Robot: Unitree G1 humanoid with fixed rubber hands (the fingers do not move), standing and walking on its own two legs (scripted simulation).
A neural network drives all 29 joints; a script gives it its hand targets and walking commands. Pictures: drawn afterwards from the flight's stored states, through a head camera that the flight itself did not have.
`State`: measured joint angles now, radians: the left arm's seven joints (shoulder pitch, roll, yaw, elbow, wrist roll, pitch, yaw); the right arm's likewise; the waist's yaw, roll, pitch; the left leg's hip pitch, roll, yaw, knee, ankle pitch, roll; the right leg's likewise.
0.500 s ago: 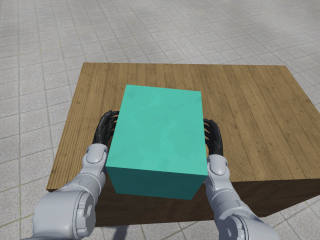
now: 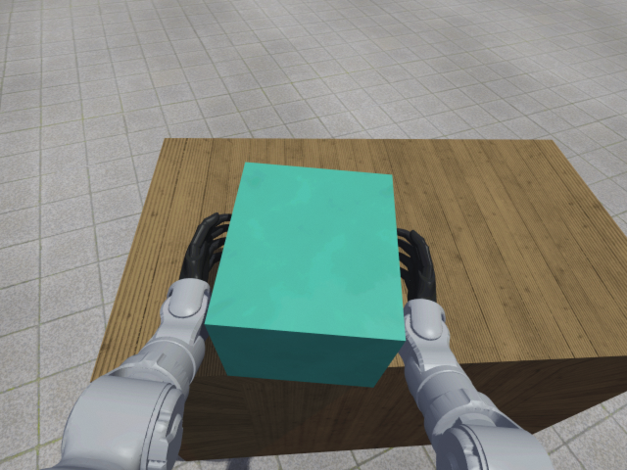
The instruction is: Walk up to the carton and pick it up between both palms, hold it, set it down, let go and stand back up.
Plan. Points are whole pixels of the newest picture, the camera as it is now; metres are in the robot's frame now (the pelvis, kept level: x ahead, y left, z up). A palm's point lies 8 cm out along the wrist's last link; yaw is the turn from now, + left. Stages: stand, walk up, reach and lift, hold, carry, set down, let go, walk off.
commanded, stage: reach and lift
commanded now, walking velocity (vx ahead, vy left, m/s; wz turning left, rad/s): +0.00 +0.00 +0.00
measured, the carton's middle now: (309, 275) +0.40 -0.01 +0.01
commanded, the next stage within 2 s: none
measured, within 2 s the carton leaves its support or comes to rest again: neither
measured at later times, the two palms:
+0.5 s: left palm (193, 255) +0.39 +0.14 +0.08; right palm (431, 271) +0.36 -0.16 +0.07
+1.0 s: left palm (170, 239) +0.36 +0.15 +0.14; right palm (444, 242) +0.35 -0.15 +0.14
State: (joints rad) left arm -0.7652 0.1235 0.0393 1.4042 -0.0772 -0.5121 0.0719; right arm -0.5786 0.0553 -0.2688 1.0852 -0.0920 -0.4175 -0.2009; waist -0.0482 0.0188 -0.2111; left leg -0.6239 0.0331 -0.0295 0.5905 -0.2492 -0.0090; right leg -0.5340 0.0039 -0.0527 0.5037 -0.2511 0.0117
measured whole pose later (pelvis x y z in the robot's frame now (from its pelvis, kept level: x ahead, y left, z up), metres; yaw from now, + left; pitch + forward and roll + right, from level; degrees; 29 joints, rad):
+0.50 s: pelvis +0.00 -0.01 +0.01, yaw +0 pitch +10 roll -1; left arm -0.66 0.12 0.01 1.13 -0.09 -0.30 0.09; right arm -0.52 0.01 -0.10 0.91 0.06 -0.24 -0.23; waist -0.04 0.01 -0.17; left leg -0.41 0.03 -0.03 0.43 -0.19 -0.02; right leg -0.33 0.00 -0.05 0.35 -0.19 0.01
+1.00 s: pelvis +0.00 -0.01 +0.02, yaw +2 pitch -3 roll -1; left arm -0.51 0.03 0.18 0.44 0.14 0.32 0.06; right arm -0.52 -0.02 -0.04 0.60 0.14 0.15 -0.21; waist -0.05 -0.05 -0.04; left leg -0.14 0.02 -0.05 0.36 -0.18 -0.02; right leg -0.04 0.00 -0.05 0.27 -0.18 0.00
